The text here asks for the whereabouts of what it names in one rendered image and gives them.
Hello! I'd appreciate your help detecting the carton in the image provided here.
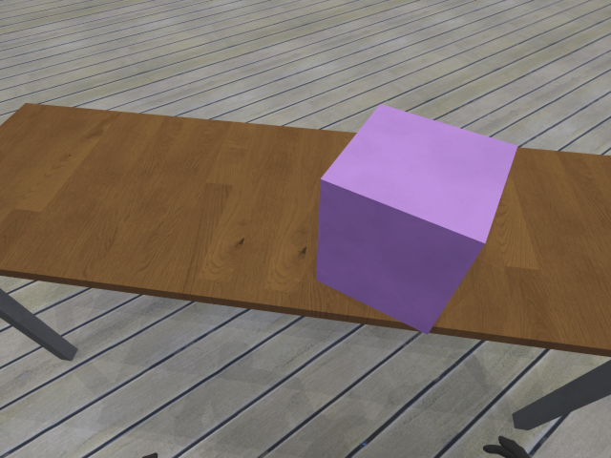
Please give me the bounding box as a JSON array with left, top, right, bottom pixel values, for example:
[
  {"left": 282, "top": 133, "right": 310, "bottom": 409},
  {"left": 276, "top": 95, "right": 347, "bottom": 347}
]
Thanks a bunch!
[{"left": 316, "top": 104, "right": 517, "bottom": 335}]

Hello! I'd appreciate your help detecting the table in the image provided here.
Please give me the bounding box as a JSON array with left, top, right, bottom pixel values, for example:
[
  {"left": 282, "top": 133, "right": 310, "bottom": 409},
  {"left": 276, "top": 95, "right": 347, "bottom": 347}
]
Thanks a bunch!
[{"left": 0, "top": 103, "right": 611, "bottom": 430}]

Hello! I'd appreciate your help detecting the right robot hand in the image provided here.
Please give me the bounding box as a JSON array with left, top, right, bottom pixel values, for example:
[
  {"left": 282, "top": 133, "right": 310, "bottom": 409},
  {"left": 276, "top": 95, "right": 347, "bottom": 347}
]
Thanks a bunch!
[{"left": 483, "top": 436, "right": 530, "bottom": 458}]

